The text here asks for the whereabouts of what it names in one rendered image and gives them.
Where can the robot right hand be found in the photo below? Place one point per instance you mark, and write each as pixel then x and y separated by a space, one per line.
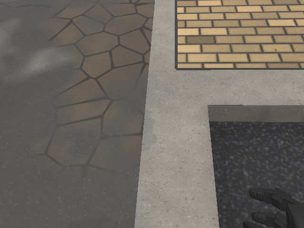
pixel 281 200

